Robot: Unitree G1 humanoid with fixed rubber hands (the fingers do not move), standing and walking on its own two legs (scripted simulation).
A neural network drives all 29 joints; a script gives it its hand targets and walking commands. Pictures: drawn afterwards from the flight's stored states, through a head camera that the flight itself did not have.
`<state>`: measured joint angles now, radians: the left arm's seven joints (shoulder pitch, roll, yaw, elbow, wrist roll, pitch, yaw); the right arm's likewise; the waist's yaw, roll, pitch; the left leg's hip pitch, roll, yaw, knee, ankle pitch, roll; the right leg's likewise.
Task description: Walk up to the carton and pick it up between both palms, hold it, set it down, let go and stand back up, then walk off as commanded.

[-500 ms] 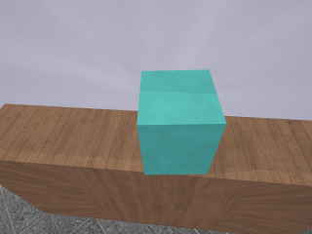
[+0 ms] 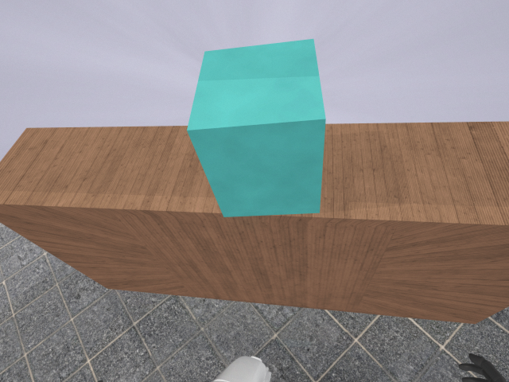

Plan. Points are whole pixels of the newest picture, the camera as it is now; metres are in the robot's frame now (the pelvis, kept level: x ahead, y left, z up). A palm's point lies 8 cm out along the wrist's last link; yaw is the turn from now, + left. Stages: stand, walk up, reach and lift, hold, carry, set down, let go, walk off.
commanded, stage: walk off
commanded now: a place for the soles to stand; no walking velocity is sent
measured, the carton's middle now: (264, 135) +0.55 +0.02 +0.04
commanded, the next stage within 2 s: stand in 1.94 s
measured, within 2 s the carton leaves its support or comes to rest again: neither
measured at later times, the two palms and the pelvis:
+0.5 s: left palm out of the picture -0.05 +0.41 -0.12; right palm out of the picture -0.10 -0.22 -0.11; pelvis -0.16 +0.09 -0.02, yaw +2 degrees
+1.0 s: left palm out of the picture -0.21 +0.39 -0.10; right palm out of the picture -0.17 -0.24 -0.10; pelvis -0.23 +0.08 +0.01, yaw -2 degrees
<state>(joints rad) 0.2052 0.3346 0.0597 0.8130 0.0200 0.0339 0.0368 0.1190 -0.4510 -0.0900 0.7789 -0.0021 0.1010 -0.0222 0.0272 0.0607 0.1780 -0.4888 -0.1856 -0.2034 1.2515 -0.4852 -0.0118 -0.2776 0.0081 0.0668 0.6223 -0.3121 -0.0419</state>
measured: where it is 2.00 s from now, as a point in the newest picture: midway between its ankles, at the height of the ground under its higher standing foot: outside the picture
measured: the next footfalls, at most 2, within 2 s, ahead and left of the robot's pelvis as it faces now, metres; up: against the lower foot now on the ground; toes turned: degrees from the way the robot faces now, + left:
left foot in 0.40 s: -0.11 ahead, +0.19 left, +0.00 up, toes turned -1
right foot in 0.92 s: -0.18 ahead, -0.04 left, +0.00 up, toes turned +0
